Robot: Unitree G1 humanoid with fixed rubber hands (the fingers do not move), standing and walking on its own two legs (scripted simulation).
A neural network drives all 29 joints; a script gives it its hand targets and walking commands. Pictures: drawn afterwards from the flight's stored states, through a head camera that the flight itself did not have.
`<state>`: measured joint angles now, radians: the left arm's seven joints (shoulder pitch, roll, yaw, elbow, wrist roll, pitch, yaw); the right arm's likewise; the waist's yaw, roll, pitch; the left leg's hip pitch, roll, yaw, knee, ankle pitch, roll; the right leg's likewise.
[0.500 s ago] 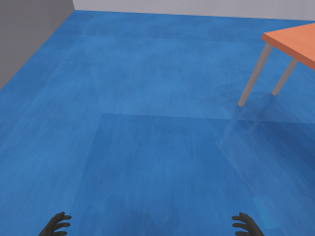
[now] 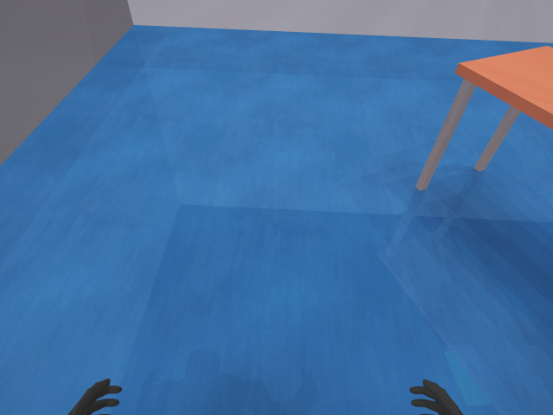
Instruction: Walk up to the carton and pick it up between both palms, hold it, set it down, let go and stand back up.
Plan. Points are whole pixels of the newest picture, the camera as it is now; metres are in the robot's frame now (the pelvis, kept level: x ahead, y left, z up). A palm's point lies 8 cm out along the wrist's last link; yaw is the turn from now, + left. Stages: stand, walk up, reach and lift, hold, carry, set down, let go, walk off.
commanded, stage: stand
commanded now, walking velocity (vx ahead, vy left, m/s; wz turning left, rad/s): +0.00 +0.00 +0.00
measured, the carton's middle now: out of the picture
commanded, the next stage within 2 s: none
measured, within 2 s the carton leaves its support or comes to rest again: neither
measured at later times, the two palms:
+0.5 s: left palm out of the picture +0.12 +0.28 -0.08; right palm out of the picture +0.12 -0.26 -0.09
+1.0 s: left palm out of the picture +0.11 +0.28 -0.09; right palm out of the picture +0.10 -0.26 -0.09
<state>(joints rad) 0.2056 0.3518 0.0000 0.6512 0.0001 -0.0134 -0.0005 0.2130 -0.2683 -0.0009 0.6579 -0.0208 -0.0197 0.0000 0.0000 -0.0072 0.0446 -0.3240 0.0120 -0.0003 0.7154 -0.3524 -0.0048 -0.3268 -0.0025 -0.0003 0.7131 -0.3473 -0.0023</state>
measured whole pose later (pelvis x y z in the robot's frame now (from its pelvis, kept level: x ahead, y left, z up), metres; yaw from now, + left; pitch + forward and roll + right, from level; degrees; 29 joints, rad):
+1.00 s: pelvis -0.01 +0.00 +0.00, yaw +0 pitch -3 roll +0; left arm 0.21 0.36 0.00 0.75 0.00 -0.02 0.00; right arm 0.21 -0.28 0.00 0.75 -0.02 -0.02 0.00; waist 0.00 -0.01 0.04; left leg -0.32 0.01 0.00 0.71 -0.33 0.00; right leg -0.33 0.00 0.00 0.71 -0.33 0.00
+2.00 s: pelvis -0.02 -0.01 +0.01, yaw +0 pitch -3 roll +1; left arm 0.21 0.35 0.00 0.80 0.00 -0.02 -0.01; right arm 0.21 -0.28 0.00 0.82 -0.02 -0.02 0.00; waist 0.00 -0.01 0.04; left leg -0.30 0.01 0.00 0.61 -0.26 0.00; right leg -0.32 0.00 0.00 0.64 -0.27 -0.02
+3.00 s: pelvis +0.02 -0.12 +0.00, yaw -16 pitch -2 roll +3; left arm 0.25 0.40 0.00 0.85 0.00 0.03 -0.13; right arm 0.17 -0.45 -0.08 0.84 -0.02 -0.02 0.01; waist 0.00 0.04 0.03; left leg -0.35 0.11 0.05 1.01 -0.52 -0.01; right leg -0.39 -0.04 0.02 0.75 -0.34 -0.02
